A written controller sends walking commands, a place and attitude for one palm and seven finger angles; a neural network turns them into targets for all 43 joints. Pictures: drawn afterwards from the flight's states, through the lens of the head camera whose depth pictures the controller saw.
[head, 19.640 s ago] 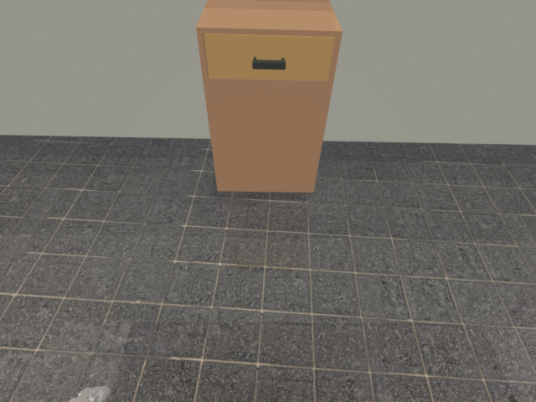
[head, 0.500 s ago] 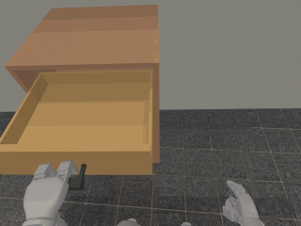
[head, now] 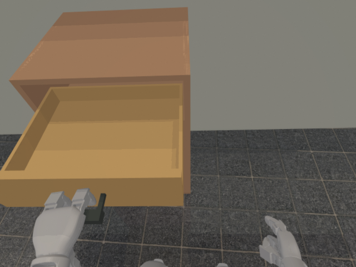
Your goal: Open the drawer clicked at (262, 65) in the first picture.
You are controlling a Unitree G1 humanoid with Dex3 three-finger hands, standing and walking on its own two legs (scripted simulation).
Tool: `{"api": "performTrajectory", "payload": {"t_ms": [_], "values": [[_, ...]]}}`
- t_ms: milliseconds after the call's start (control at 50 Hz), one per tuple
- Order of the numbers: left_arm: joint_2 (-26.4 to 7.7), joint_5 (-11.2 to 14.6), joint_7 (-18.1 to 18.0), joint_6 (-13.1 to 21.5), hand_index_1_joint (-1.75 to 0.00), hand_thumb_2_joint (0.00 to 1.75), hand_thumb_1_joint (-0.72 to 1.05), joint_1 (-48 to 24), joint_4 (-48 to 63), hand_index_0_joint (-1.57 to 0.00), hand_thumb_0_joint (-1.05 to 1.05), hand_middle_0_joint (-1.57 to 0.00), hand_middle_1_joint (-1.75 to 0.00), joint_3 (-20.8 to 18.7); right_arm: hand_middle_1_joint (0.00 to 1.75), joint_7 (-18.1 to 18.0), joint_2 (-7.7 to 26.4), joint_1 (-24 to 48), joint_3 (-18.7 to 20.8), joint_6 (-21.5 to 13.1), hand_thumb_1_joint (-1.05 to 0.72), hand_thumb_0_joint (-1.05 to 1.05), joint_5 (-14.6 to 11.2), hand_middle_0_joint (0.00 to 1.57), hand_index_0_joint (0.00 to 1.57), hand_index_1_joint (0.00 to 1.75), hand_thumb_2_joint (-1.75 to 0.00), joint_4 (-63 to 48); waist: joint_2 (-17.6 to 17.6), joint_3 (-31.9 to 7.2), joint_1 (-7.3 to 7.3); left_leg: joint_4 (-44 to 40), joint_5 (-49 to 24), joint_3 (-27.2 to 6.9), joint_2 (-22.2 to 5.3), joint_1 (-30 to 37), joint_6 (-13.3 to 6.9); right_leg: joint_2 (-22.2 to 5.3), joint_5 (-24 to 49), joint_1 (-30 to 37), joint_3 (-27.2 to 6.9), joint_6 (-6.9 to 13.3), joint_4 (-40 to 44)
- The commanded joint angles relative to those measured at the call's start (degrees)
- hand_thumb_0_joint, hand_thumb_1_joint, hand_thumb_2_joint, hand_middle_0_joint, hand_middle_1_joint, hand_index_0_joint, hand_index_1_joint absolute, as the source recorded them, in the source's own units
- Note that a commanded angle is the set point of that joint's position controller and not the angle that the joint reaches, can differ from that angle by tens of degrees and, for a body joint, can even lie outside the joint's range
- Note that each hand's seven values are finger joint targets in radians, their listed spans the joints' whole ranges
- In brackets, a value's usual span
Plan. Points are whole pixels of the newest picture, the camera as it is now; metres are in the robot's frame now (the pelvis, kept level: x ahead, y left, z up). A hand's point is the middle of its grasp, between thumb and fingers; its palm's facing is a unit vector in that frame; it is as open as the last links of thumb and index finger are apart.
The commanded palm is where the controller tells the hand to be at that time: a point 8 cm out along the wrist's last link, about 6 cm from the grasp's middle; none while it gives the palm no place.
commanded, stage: lift the hand off the handle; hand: left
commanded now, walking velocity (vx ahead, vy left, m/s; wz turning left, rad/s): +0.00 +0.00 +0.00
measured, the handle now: (77, 207) +0.23 +0.26 +0.00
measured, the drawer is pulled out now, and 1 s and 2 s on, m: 0.30 0.30 0.30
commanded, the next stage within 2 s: draw the hand back to the body in 1.10 s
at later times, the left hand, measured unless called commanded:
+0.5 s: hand (56, 217) +0.19 +0.26 +0.06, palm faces +0.04 -0.08 -1.00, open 13.1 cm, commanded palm +0.17 +0.26 +0.13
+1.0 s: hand (33, 198) +0.20 +0.26 +0.14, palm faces +0.05 -0.10 -0.99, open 13.8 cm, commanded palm +0.17 +0.26 +0.20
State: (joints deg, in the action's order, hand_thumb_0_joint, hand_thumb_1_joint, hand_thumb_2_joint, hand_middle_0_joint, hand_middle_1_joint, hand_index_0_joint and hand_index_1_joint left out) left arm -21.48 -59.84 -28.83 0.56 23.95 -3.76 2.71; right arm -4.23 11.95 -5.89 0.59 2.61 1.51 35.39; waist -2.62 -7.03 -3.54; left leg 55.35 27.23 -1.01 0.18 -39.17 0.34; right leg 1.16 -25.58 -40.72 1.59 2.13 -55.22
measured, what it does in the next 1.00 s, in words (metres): stands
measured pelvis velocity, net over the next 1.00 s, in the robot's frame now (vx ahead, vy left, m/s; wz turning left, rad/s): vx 0.03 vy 0.01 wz -0.01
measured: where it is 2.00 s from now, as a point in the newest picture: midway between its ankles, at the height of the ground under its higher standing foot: outside the picture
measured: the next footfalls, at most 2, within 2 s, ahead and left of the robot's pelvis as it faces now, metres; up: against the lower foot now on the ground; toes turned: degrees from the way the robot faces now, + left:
none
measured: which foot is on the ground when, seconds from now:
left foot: down 0.00-1.00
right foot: down 0.00-1.00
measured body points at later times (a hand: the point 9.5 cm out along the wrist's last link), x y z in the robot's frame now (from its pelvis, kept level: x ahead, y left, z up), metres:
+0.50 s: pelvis +0.01 +0.01 +0.02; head +0.03 -0.03 +0.47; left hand +0.18 +0.26 +0.12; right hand +0.23 -0.20 -0.07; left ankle +0.00 +0.13 -0.68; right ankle +0.02 -0.10 -0.68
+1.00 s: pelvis +0.03 +0.01 +0.05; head +0.03 -0.03 +0.50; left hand +0.19 +0.26 +0.19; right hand +0.26 -0.20 -0.03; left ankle +0.00 +0.13 -0.68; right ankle +0.02 -0.10 -0.68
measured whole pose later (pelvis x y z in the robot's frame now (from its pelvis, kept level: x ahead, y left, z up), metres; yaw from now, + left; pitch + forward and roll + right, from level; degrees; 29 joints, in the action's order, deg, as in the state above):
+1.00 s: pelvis +0.03 +0.01 +0.05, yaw +0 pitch +2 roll +0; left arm -28.3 -49.4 -8.6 -3.8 33.8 25.7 -3.4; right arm -1.1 15.1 -7.4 -0.8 4.0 -0.3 30.4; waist -5.6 -4.0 -6.4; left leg 34.2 20.7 -0.6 0.2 -15.5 -0.5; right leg 1.2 -18.8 -16.8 0.8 1.0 -33.6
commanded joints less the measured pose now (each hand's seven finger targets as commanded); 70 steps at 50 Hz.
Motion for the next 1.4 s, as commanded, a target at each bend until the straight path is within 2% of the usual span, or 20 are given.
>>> {"api": "performTrajectory", "payload": {"t_ms": [0,80,160,220,300,340,440,520,640,660,700,760,880,940,980,1040,1120,1180,1240,1380], "values": [[-13.4,2.0,-3.7,-0.6,-1.20,0.30,-0.50,-7.8,18.5,-0.30,0.00,-0.30,-1.20,-12.5,0.30,-0.7,6.6,6.9,1.8,-3.6,-0.90,0.00,0.3,0.20,0.20,0.30,-0.90,-9.9,-1.5,-11.8,0.18,-9.3,-10.2,1.5,2.1,10.2,-2.2,0.1,8.4,7.7,-1.8,0.0,12.8],[-12.0,2.1,-3.4,0.4,-1.20,0.30,-0.50,-4.7,20.6,-0.30,0.00,-0.30,-1.20,-11.7,0.30,0.1,6.5,6.8,2.0,-4.3,-0.90,0.00,0.3,0.20,0.20,0.30,-0.90,-10.4,-3.0,-10.6,-0.02,-10.5,-11.4,1.4,1.9,11.9,-2.0,0.3,8.6,8.1,-1.3,0.3,13.3],[-13.0,2.3,-2.5,-0.4,-1.20,0.30,-0.50,-6.0,21.0,-0.30,0.00,-0.30,-1.20,-12.4,0.30,0.8,7.0,7.1,1.8,-4.2,-0.90,0.00,0.3,0.20,0.20,0.30,-0.90,-10.5,-2.1,-8.5,0.08,-12.3,-11.2,0.8,1.6,12.6,-1.7,0.3,7.7,8.4,-1.2,0.3,14.3],[-10.8,2.6,-1.0,-1.2,-1.20,0.30,-0.50,-7.8,23.1,-0.30,0.00,-0.30,-1.20,-9.3,0.30,1.1,7.1,7.0,2.0,-4.5,-0.90,0.00,0.1,0.20,0.20,0.30,-0.90,-10.8,-2.2,-8.8,0.52,-13.7,-11.6,0.6,1.3,14.6,-1.7,0.2,7.8,9.4,-0.5,0.2,15.0],[-12.0,3.8,1.2,-1.5,-1.20,0.30,-0.50,-6.9,26.4,-0.30,0.00,-0.30,-1.20,-9.7,0.30,1.0,7.0,7.2,1.8,-4.7,-0.90,0.00,0.0,0.20,0.20,0.30,-0.90,-11.3,0.0,-9.3,0.05,-15.0,-12.9,0.6,1.2,16.6,-1.9,-0.1,9.4,11.9,-0.8,-0.1,16.4],[-13.2,3.6,2.0,-1.2,-1.20,0.30,-0.50,-7.1,27.3,-0.30,0.00,-0.30,-1.20,-10.6,0.30,0.9,7.1,7.3,1.7,-4.7,-0.90,0.00,0.1,0.20,0.20,0.30,-0.90,-11.0,-0.9,-8.5,-0.18,-15.8,-14.1,0.7,1.2,17.4,-1.9,-0.1,10.6,13.1,-1.3,0.2,17.4],[-12.6,4.1,4.1,-0.8,-1.20,0.30,-0.50,-2.2,30.6,-0.30,0.00,-0.30,-1.20,-10.5,0.30,1.7,6.6,7.3,1.4,-4.7,-0.90,0.00,0.0,0.20,0.20,0.30,-0.90,-11.7,-2.8,-7.6,-1.02,-17.2,-17.3,0.7,1.0,19.6,-1.5,-0.2,12.9,15.1,-1.2,0.4,18.5],[-12.3,4.2,6.0,-1.0,-1.20,0.30,-0.50,-2.9,31.3,-0.30,0.00,-0.30,-1.20,-9.9,0.30,2.0,6.4,7.4,1.2,-4.5,-0.90,0.00,0.0,0.20,0.20,0.30,-0.90,-11.5,-0.7,-5.5,-0.88,-18.5,-16.9,0.5,0.8,19.9,-1.7,-0.3,13.5,16.0,-0.8,0.0,19.5],[-14.4,6.4,8.9,-1.3,-1.20,0.30,-0.50,1.4,34.8,-0.30,0.00,-0.30,-1.20,-12.3,0.30,2.3,6.6,7.9,1.0,-4.1,-0.90,0.00,-0.5,0.20,0.20,0.30,-0.90,-12.5,0.3,-6.1,-1.86,-20.3,-20.0,0.7,0.5,22.0,-1.6,-0.7,18.0,20.6,-1.7,-0.1,21.9],[-13.0,6.3,9.5,-1.5,-1.20,0.30,-0.50,3.1,34.9,-0.30,0.00,-0.30,-1.20,-11.0,0.30,2.6,6.2,7.4,0.9,-4.1,-0.90,0.00,-0.6,0.20,0.20,0.30,-0.90,-12.4,0.1,-5.9,-2.16,-20.3,-20.5,1.2,0.6,22.5,-1.8,-1.0,18.8,20.6,-1.5,-0.4,22.0],[-14.2,6.5,11.0,-2.7,-1.20,0.30,-0.50,4.4,33.5,-0.30,0.00,-0.30,-1.20,-12.2,0.30,2.7,6.6,7.8,0.8,-3.1,-0.90,0.00,-0.8,0.20,0.20,0.30,-0.90,-12.3,2.7,-3.5,-2.29,-21.3,-20.4,1.4,0.6,21.3,-1.8,-1.0,20.5,22.0,-1.5,-0.7,23.2],[-14.8,7.3,13.6,-4.9,-1.20,0.30,-0.50,6.3,33.6,-0.30,0.00,-0.30,-1.20,-12.8,0.30,3.1,6.6,8.4,0.4,-2.1,-0.90,0.00,-1.5,0.20,0.20,0.30,-0.90,-13.0,2.2,-3.3,-3.01,-23.1,-21.2,1.9,0.5,21.9,-1.7,-1.3,22.3,25.0,-1.8,-0.7,24.3],[-16.3,10.2,17.8,-4.7,-1.20,0.30,-0.50,5.7,40.2,-0.30,0.00,-0.30,-1.20,-13.2,0.30,2.9,7.2,8.3,0.0,-1.5,-0.90,0.00,-1.9,0.20,0.20,0.30,-0.90,-14.7,1.5,-2.5,-2.39,-24.5,-23.0,2.1,0.1,25.1,-2.1,-1.9,24.7,27.1,-1.5,-1.3,26.8],[-17.3,10.7,18.1,-3.4,-1.20,0.30,-0.50,7.3,43.8,-0.30,0.00,-0.30,-1.20,-14.7,0.30,2.9,7.5,8.4,-0.2,-1.9,-0.90,0.00,-1.9,0.20,0.20,0.30,-0.90,-16.0,-1.2,-2.9,-2.79,-24.7,-24.2,1.7,-0.3,26.6,-1.9,-1.7,23.9,27.0,-1.6,-1.1,27.8],[-17.6,10.5,18.3,-2.2,-1.20,0.30,-0.50,5.3,44.7,-0.30,0.00,-0.30,-1.20,-14.6,0.30,3.0,7.5,7.1,0.0,-1.8,-0.90,0.00,-1.6,0.20,0.20,0.30,-0.90,-15.5,-1.3,-1.6,-2.47,-25.1,-24.3,1.8,-0.5,27.3,-2.0,-1.8,22.9,26.1,-1.0,-1.1,28.5],[-16.4,10.4,18.4,-2.2,-1.20,0.30,-0.50,9.6,41.4,-0.30,0.00,-0.30,-1.20,-15.7,0.30,3.7,7.5,7.3,0.2,-1.6,-0.90,0.00,-2.0,0.20,0.20,0.30,-0.90,-15.5,0.4,-0.4,-2.79,-25.3,-25.2,1.3,-0.7,27.0,-1.5,-1.3,23.3,26.2,-1.2,-0.7,28.7],[-15.9,10.6,18.6,-2.3,-1.20,0.30,-0.50,9.8,42.1,-0.30,0.00,-0.30,-1.20,-15.2,0.30,4.4,7.7,6.6,0.6,-1.0,-0.90,0.00,-2.0,0.20,0.20,0.30,-0.90,-16.1,1.5,-1.8,-3.01,-25.8,-25.8,1.8,-0.7,26.7,-1.5,-1.7,24.4,27.3,-0.1,-1.1,28.1],[-15.3,10.8,18.6,-2.2,-1.20,0.30,-0.50,9.7,42.7,-0.30,0.00,-0.30,-1.20,-14.5,0.30,4.5,7.4,6.6,0.5,-1.2,-0.90,0.00,-2.1,0.20,0.20,0.30,-0.90,-16.3,-0.5,-1.3,-2.90,-26.2,-25.2,1.6,-1.0,26.8,-1.5,-1.5,21.8,26.5,0.3,-0.8,28.4],[-17.1,10.3,18.1,-1.5,-1.20,0.30,-0.50,6.6,45.3,-0.30,0.00,-0.30,-1.20,-15.7,0.30,4.1,7.7,7.4,0.2,-1.6,-0.90,0.00,-1.8,0.20,0.20,0.30,-0.90,-16.6,-1.9,-2.2,-2.87,-26.0,-25.5,1.0,-1.2,28.1,-1.4,-1.2,21.0,26.2,-0.5,-0.4,28.9],[-15.5,10.3,18.3,-1.7,-1.20,0.30,-0.50,8.5,44.7,-0.30,0.00,-0.30,-1.20,-14.5,0.30,4.7,7.4,5.7,0.4,-1.3,-0.90,0.00,-2.0,0.20,0.20,0.30,-0.90,-16.5,-1.1,-1.2,-2.73,-26.8,-26.9,0.6,-2.0,27.7,-1.2,-1.3,19.2,25.4,1.4,-0.5,28.5]]}}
